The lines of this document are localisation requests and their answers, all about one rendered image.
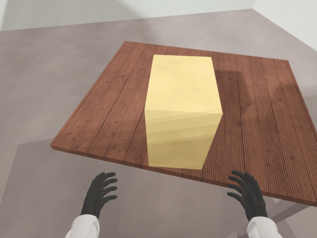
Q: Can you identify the carton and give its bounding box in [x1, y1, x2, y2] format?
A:
[145, 55, 223, 170]

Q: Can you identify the left robot forearm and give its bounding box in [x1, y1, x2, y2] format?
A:
[65, 214, 100, 238]

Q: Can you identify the right robot forearm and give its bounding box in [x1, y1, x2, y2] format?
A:
[247, 217, 283, 238]

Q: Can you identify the right robot hand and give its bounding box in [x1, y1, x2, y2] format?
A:
[227, 171, 268, 222]

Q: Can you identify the left robot hand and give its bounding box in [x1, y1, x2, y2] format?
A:
[81, 172, 117, 219]

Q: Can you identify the table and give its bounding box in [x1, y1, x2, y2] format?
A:
[50, 41, 317, 238]

